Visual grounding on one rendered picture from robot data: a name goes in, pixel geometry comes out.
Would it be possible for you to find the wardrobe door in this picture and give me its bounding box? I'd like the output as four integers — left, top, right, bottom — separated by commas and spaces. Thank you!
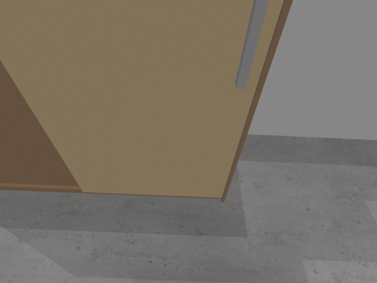
0, 0, 284, 198
0, 60, 79, 186

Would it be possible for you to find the handle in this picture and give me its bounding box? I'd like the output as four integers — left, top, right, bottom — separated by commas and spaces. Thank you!
235, 0, 269, 89

